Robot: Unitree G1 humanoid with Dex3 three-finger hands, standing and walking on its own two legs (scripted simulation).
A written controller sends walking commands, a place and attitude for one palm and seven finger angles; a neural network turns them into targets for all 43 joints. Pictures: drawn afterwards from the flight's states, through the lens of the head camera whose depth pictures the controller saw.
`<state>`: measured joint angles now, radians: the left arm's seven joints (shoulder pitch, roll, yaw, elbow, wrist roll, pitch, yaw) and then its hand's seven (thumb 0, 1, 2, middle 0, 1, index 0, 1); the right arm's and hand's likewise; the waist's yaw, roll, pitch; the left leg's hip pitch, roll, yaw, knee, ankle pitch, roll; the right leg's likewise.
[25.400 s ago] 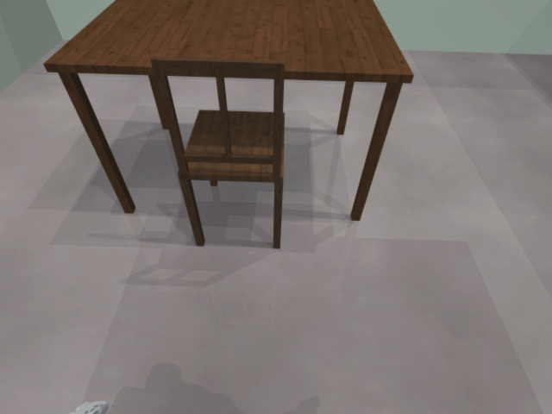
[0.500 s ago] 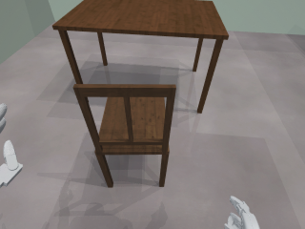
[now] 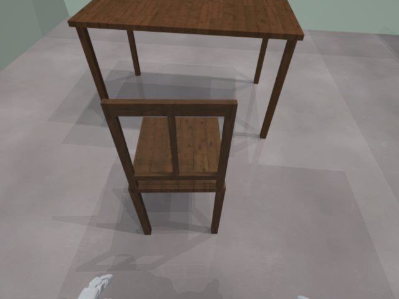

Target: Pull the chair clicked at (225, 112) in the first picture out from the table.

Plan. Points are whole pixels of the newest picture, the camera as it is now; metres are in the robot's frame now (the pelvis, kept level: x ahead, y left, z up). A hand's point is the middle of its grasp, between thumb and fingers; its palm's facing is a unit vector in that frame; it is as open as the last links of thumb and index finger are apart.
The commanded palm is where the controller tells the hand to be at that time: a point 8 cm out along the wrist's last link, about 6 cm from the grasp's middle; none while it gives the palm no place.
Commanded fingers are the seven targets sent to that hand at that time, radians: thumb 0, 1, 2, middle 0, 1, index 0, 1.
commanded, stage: let the arm hang, fingers relaxed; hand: left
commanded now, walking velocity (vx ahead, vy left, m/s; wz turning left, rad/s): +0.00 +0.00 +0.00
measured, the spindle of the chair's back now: (173, 148) +0.57 +0.10 -0.10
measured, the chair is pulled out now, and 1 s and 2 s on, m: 0.58 0.58 0.58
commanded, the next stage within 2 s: look to check the result in 0.88 s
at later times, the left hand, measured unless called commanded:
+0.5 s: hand out of the picture -0.05 +0.15 -0.16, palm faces +0.05 -0.98 -0.19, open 7.4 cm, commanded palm none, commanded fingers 0.00 0.90 0.90 -0.20 -0.30 -0.20 -0.30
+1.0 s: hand out of the picture -0.01 +0.13 -0.17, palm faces +0.06 -0.99 -0.16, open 7.4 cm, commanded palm none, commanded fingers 0.00 0.90 0.90 -0.20 -0.30 -0.20 -0.30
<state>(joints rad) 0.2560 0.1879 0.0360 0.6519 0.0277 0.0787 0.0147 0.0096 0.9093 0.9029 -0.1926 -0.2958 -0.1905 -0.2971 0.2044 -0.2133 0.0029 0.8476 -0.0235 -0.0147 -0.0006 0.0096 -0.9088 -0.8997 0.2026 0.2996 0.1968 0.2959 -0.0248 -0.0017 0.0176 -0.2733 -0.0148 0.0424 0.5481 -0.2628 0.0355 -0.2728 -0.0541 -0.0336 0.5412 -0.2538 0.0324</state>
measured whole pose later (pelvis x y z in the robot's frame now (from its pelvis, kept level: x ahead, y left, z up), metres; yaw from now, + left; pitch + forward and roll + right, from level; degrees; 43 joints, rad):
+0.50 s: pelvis +0.00 -0.01 +0.01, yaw +0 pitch -2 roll +0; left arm 0.38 0.12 -0.01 1.10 0.01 0.03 0.03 0.00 0.91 0.90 -0.20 -0.30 -0.20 -0.30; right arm 0.38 -0.11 0.01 1.09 -0.01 0.01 -0.03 0.01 -0.91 -0.90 0.20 0.30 0.20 0.30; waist 0.00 0.03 0.03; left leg -0.21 0.01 0.03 0.48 -0.24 0.01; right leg -0.21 -0.03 -0.05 0.47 -0.23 0.01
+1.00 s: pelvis +0.01 -0.02 +0.01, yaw +0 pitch -2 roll +0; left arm 0.35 0.09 0.00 1.10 0.01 0.01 0.04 0.01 0.91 0.90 -0.20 -0.30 -0.20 -0.30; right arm 0.37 -0.09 0.00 1.10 -0.01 -0.01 -0.04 0.00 -0.91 -0.90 0.20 0.30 0.19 0.30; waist 0.00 0.02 0.04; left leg -0.20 0.02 0.03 0.47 -0.24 0.00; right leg -0.20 -0.02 -0.05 0.47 -0.24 0.00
